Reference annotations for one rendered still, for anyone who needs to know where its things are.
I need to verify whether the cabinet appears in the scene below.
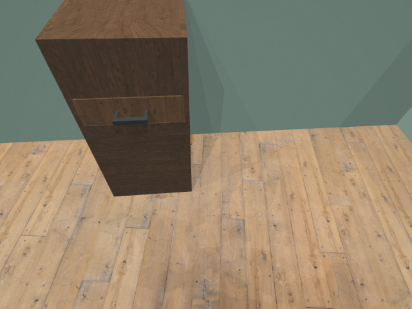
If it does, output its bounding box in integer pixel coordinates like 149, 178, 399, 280
35, 0, 192, 196

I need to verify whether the handle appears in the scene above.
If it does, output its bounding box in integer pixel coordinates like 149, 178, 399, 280
112, 109, 148, 126

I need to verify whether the drawer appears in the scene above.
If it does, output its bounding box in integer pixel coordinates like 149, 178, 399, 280
73, 95, 183, 126

